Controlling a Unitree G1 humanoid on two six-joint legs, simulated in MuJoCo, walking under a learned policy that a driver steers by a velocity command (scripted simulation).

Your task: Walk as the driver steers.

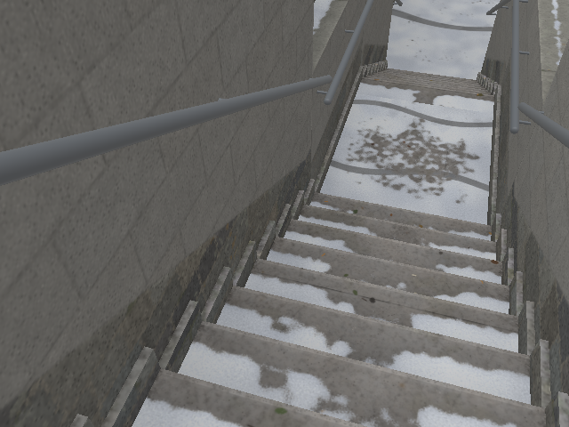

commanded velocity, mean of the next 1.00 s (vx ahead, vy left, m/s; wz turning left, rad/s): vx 0.43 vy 0.00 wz -0.18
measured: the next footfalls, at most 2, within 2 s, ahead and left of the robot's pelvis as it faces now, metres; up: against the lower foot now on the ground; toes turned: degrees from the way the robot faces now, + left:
left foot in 0.52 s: +0.18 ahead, +0.17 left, +0.00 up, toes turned +4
right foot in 0.88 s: +0.33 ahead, -0.03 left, -0.15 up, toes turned -9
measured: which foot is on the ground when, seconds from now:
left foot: down 0.00-0.02, up 0.04-0.50, down 0.52-0.86, up 0.88-1.00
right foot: down 0.00-0.54, up 0.56-0.86, down 0.88-1.00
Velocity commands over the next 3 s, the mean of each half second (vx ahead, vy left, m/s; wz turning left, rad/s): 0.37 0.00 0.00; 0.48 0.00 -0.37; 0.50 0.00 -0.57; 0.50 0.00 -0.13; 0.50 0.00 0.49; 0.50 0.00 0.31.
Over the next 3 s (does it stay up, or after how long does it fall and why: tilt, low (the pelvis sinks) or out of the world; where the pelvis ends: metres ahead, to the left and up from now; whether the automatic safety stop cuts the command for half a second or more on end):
stays up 1.31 -0.30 -0.78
